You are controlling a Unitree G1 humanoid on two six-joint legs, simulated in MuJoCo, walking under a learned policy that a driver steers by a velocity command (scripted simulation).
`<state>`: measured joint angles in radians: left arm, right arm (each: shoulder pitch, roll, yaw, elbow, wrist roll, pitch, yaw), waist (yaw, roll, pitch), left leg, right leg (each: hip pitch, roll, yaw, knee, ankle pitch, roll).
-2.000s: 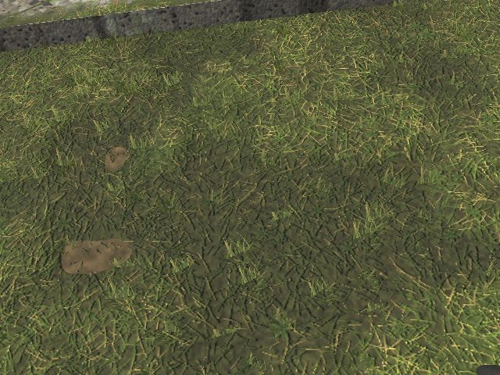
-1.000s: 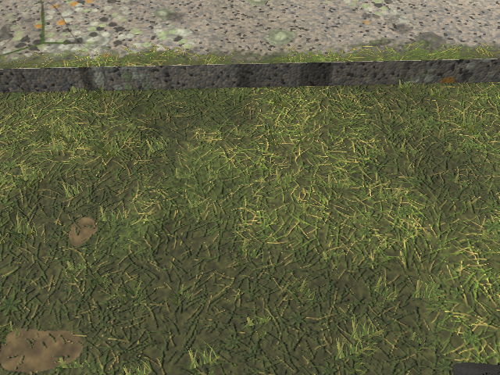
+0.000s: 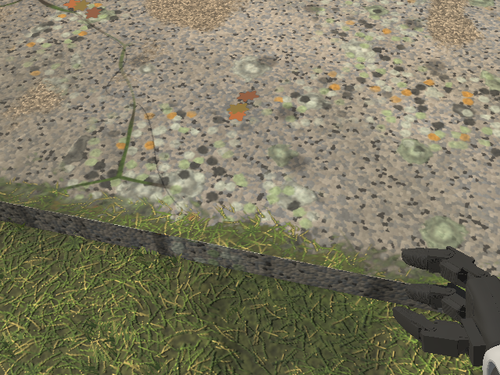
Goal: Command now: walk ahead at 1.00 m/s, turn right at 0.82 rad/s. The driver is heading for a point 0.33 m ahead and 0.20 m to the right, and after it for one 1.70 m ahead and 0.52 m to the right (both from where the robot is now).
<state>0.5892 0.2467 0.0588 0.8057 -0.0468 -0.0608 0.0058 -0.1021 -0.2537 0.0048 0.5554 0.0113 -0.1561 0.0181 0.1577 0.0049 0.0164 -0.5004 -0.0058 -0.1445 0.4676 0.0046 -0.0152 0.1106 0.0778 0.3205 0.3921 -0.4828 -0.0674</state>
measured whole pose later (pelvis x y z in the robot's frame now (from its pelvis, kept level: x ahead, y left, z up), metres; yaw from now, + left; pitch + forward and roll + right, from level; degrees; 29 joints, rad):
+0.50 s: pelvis +0.42 -0.07 -0.03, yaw -29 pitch +0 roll +2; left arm 0.11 0.34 0.05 0.56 -0.02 -0.03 -0.05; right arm 0.32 -0.31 -0.04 0.79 0.00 -0.11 0.00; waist -0.03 -0.01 0.09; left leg -0.06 0.02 0.04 1.23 -0.39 -0.02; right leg -0.57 0.08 -0.09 0.79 -0.24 -0.18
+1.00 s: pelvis +0.86 -0.23 +0.05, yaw -39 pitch +0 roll +1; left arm 0.31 0.27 0.03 0.80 0.02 -0.08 -0.04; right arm 0.29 -0.25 0.01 0.62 0.02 -0.08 0.00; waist -0.02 -0.02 -0.02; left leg -0.63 -0.07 0.09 1.05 -0.45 0.09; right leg -0.30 0.08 0.17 1.44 -0.28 -0.13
